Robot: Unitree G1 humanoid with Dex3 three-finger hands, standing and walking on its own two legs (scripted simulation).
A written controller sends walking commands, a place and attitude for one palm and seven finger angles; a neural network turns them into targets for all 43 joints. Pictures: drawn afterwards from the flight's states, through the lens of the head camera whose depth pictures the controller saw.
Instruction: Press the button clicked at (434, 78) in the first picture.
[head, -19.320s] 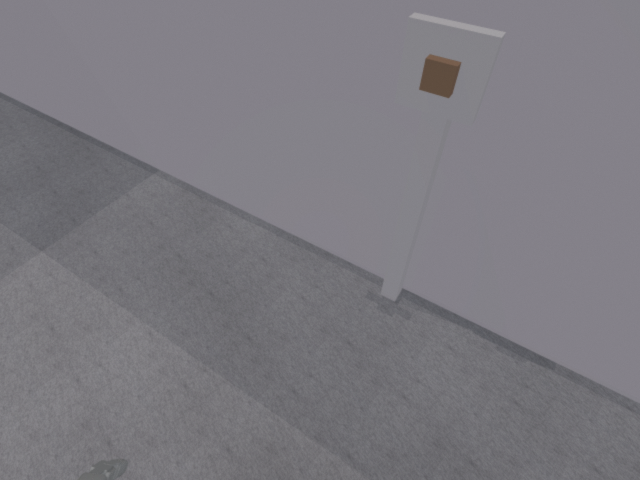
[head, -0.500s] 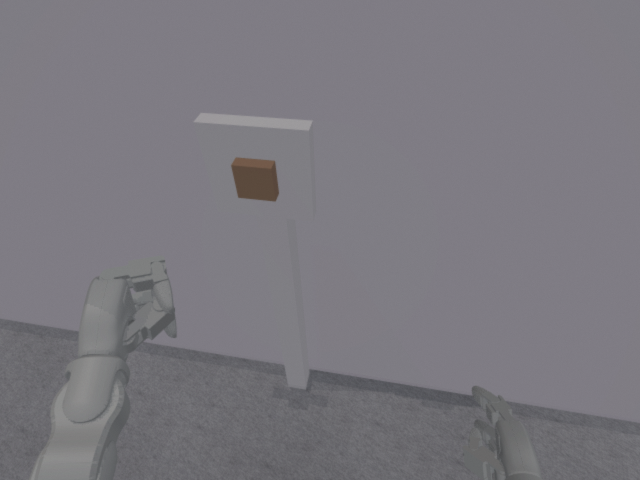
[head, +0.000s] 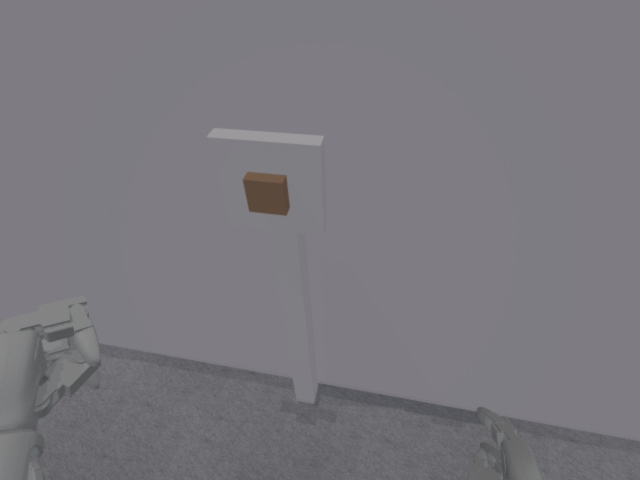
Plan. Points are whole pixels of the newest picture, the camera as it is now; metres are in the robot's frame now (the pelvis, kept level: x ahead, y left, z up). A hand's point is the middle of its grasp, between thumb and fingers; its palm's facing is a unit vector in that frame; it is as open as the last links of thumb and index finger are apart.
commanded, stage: draw the hand back to the body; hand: left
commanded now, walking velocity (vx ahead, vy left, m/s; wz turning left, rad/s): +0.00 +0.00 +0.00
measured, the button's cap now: (267, 192) +0.51 +0.16 +0.10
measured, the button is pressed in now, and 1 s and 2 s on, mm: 0 0 0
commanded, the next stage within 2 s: step back with the hand held close in 0.26 s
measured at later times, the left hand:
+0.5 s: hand (82, 357) +0.17 +0.25 +0.16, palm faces +0.42 -0.81 -0.41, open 3.1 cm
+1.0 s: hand (38, 421) +0.12 +0.26 +0.15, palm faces +0.36 -0.81 -0.46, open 3.1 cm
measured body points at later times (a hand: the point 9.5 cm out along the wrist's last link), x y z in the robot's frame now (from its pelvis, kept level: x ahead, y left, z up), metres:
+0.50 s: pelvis -0.01 +0.00 +0.00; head -0.02 -0.01 +0.45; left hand +0.14 +0.29 +0.18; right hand +0.18 -0.21 -0.08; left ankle -0.02 +0.11 -0.74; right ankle -0.02 -0.11 -0.74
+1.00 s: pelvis -0.07 +0.02 -0.01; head -0.05 +0.03 +0.44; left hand +0.09 +0.30 +0.17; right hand +0.11 -0.21 -0.08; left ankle -0.02 +0.11 -0.74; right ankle -0.02 -0.11 -0.74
